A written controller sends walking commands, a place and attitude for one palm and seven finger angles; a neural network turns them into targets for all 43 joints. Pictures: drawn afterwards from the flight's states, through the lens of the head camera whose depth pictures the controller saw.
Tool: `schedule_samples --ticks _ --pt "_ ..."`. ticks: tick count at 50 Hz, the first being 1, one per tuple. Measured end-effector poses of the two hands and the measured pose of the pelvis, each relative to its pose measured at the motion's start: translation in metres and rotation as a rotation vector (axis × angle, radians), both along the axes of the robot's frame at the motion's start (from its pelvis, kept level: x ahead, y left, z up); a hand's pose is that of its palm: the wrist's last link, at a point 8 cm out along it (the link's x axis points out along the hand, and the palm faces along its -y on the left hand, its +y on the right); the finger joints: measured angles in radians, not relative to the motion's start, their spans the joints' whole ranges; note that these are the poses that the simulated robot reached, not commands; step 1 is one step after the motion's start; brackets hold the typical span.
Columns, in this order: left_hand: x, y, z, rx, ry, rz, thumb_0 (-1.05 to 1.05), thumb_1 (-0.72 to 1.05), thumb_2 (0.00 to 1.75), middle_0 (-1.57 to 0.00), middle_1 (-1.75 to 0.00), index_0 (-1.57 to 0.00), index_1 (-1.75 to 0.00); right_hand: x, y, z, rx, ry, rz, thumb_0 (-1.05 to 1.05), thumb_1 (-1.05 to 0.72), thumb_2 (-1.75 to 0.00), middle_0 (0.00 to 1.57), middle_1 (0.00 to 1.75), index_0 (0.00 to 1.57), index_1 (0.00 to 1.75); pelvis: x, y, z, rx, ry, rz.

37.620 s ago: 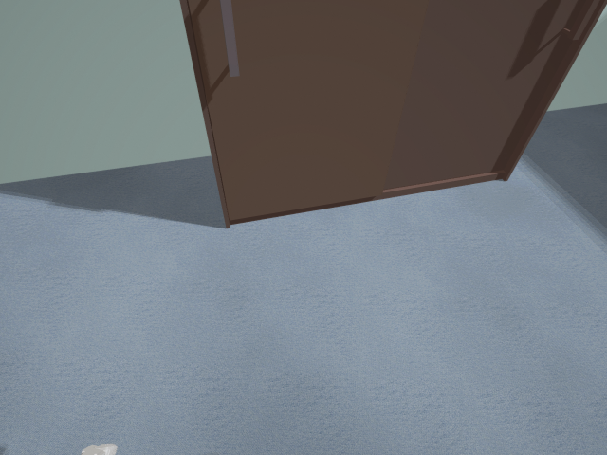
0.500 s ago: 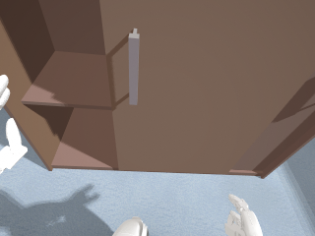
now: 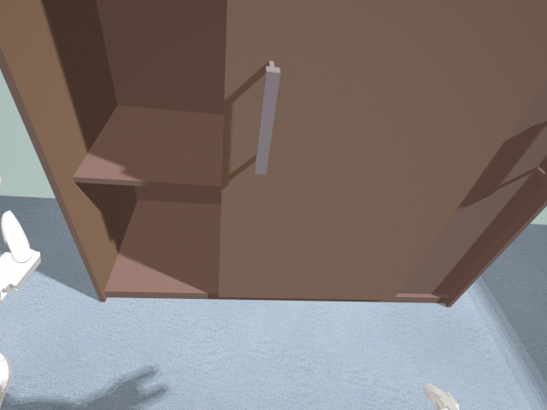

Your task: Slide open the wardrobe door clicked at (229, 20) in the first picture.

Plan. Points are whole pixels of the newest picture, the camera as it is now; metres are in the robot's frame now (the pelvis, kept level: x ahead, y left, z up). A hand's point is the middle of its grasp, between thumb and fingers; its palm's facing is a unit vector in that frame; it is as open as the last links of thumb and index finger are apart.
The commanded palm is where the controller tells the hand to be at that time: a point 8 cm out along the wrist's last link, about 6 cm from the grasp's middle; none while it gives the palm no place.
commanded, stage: stop stepping back and stand still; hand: left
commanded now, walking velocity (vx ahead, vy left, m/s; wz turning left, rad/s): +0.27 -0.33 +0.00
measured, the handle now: (265, 120) +0.69 +0.09 +0.10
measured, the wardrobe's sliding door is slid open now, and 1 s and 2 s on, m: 0.43 0.43 0.43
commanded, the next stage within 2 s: let the arm hang, fingers relaxed in 1.28 s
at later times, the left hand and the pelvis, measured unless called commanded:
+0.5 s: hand (24, 256) +0.22 +0.32 +0.15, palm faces +0.51 -0.78 -0.36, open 7.4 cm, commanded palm +0.14 +0.35 +0.19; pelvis +0.01 +0.04 -0.01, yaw +3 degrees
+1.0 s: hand (67, 189) +0.32 +0.32 +0.16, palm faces +0.40 -0.78 -0.48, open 7.4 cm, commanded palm +0.24 +0.36 +0.19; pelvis +0.11 +0.05 +0.01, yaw +2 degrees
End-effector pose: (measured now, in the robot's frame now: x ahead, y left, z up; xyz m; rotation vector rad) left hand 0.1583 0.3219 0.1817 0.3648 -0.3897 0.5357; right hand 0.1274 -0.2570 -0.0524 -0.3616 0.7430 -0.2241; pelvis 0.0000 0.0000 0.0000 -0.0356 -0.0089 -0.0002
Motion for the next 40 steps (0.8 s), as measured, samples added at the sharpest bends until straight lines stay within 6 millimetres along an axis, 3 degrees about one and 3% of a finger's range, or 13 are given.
schedule_samples --ticks 4,10,14,17,21,23,25,28,33,36,40 --pt "0.004 -0.002 -0.006 0.029 0.026 -0.083 0.01 0.89 0.9 -0.21 -0.3 -0.2 -0.3 -0.008 0.026 -0.004 0.065 -0.058 -0.015 0.02 -0.9 -0.9 0.2 0.29 0.2 0.3 -0.017 0.01 -0.006 0.032 -0.032 0.003" --pt "-0.016 -0.014 0.03 0.177 0.079 -0.148 0.01 0.89 0.9 -0.21 -0.3 -0.21 -0.3 -0.023 0.062 -0.002 0.171 0.02 0.032 0.01 -0.9 -0.9 0.2 0.3 0.2 0.3 -0.017 0.009 0.016 -0.014 0.004 0.013" --pt "-0.028 -0.003 0.032 0.276 0.131 -0.059 0.01 0.89 0.9 -0.22 -0.3 -0.21 -0.31 -0.014 0.063 -0.026 0.188 0.073 0.077 0.01 -0.9 -0.9 0.2 0.3 0.2 0.3 -0.015 0.008 0.003 0.017 0.05 0.044" --pt "-0.027 0.015 0.017 0.191 0.157 0.015 0.0 0.89 0.9 -0.22 -0.3 -0.21 -0.31 -0.002 0.058 -0.038 0.157 0.129 0.091 0.01 -0.9 -0.9 0.2 0.3 0.2 0.3 -0.013 0.017 0.001 0.0 0.04 0.041" --pt "-0.013 0.03 -0.011 0.043 0.194 0.067 0.01 0.89 0.9 -0.21 -0.3 -0.21 -0.31 0.02 0.055 -0.028 0.098 0.108 0.078 0.02 -0.9 -0.9 0.2 0.3 0.2 0.3 0.002 0.029 0.004 0.024 0.036 0.046" --pt "0.0 0.03 -0.019 0.029 0.177 0.04 0.01 0.89 0.9 -0.21 -0.3 -0.21 -0.3 0.036 0.055 -0.026 0.065 0.046 0.082 0.02 -0.9 -0.9 0.2 0.3 0.2 0.3 0.008 0.038 -0.005 0.013 0.033 0.047" --pt "0.016 0.028 -0.017 0.052 0.159 0.002 0.01 0.89 0.9 -0.21 -0.3 -0.21 -0.3 0.05 0.058 -0.023 0.07 0.006 0.07 0.02 -0.9 -0.9 0.2 0.3 0.2 0.3 0.01 0.039 -0.007 0.036 0.02 0.045" --pt "0.035 0.021 0.003 0.136 0.145 -0.053 0.01 0.89 0.9 -0.21 -0.3 -0.21 -0.3 0.066 0.069 -0.014 0.116 -0.027 0.084 0.01 -0.91 -0.9 0.2 0.29 0.2 0.3 0.019 0.036 0.001 0.043 0.024 0.055" --pt "0.051 0.011 0.031 0.314 0.185 -0.085 0.01 0.89 0.9 -0.21 -0.3 -0.21 -0.31 0.089 0.08 -0.019 0.2 -0.044 0.11 0.01 -0.9 -0.9 0.2 0.3 0.2 0.3 0.044 0.031 0.002 0.03 0.049 0.05" --pt "0.062 0.019 0.026 0.293 0.236 -0.052 0.01 0.89 0.9 -0.22 -0.3 -0.21 -0.31 0.099 0.079 -0.029 0.213 0.006 0.098 0.01 -0.9 -0.9 0.2 0.3 0.2 0.3 0.058 0.034 0.004 0.021 0.06 0.047" --pt "0.076 0.034 0.002 0.191 0.315 0.002 0.0 0.89 0.9 -0.22 -0.3 -0.21 -0.31 0.109 0.077 -0.028 0.18 0.062 0.084 0.01 -0.9 -0.9 0.2 0.3 0.2 0.3 0.077 0.042 0.01 0.045 0.057 0.038"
